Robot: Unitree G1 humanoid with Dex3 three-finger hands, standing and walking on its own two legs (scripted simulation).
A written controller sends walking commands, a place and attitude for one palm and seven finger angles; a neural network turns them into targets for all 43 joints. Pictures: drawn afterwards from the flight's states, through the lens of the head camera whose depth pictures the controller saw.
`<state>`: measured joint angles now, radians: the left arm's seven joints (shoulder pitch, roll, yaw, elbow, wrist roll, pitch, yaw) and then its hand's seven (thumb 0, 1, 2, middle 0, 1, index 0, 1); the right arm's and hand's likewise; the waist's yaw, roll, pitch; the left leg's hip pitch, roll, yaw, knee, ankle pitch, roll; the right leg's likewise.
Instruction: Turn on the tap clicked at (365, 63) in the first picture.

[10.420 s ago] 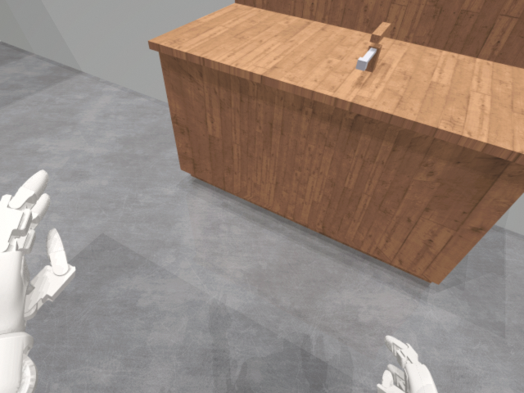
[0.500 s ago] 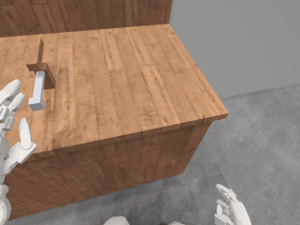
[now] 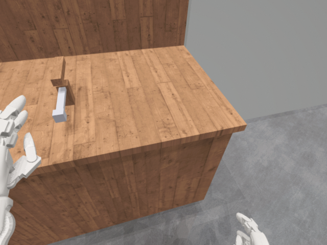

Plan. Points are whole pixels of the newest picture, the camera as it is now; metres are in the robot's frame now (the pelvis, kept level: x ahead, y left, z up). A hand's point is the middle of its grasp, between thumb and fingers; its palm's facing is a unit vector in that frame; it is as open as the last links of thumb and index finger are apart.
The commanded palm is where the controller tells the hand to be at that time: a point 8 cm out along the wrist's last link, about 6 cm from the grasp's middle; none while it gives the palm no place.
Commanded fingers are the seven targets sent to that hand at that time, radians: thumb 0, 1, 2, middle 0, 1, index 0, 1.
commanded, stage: come to a stop and stand still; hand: left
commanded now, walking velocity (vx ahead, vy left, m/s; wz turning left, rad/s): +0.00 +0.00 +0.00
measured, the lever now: (59, 115) +0.41 +0.33 +0.08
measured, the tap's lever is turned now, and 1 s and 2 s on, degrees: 0 0 0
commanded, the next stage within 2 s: look again from close up in 1.32 s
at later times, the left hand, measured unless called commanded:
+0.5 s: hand (41, 144) +0.24 +0.26 +0.18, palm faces +0.38 -0.86 -0.35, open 7.5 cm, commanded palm +0.18 +0.28 +0.19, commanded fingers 0.00 0.90 0.90 -0.20 -0.30 -0.20 -0.30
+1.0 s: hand (58, 117) +0.31 +0.25 +0.18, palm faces +0.35 -0.86 -0.37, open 7.4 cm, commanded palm +0.25 +0.29 +0.19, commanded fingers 0.00 0.90 0.90 -0.20 -0.30 -0.20 -0.30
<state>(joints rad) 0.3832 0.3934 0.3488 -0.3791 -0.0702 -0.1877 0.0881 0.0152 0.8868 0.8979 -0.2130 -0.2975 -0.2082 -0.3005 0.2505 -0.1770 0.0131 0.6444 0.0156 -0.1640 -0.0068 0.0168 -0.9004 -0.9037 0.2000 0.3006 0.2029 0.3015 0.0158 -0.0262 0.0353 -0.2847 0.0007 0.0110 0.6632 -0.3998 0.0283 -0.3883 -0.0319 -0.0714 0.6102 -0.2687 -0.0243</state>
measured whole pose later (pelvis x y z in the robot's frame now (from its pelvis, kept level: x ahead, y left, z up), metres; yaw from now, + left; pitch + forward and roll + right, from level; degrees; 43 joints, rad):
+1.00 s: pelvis +0.08 +0.02 +0.02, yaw -2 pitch -1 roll -1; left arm 0.38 0.35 0.36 -0.46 -0.03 -0.22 0.09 0.02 0.89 0.90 -0.21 -0.30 -0.21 -0.30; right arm 0.21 -0.19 0.02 0.59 0.01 -0.16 0.00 0.02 -0.90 -0.90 0.20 0.30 0.20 0.30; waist 0.03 -0.02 0.08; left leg -0.13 -0.01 0.00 0.46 -0.32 0.02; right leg -0.25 0.02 0.00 0.42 -0.15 0.00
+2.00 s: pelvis +0.06 +0.02 +0.01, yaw -2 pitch -2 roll +0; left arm 0.08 0.51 0.52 -0.28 -0.03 -0.24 0.08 0.02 0.88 0.90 -0.22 -0.30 -0.21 -0.30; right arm 0.19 -0.20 0.00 0.61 0.01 -0.14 0.02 0.02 -0.90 -0.90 0.20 0.30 0.20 0.30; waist 0.05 -0.02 0.12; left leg -0.17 -0.02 0.00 0.51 -0.31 0.02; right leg -0.29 0.01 0.00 0.48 -0.15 0.00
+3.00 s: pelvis +0.07 +0.05 +0.01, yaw -3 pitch -3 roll -1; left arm 0.37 0.36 0.35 -0.41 -0.02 -0.21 0.08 0.01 0.89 0.90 -0.21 -0.30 -0.21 -0.30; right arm 0.22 -0.17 0.03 0.57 0.01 -0.11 0.00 0.02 -0.90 -0.90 0.20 0.30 0.20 0.30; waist 0.04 -0.04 0.08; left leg -0.11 -0.05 0.03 0.46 -0.30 0.07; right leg -0.22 -0.02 0.04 0.39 -0.11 0.05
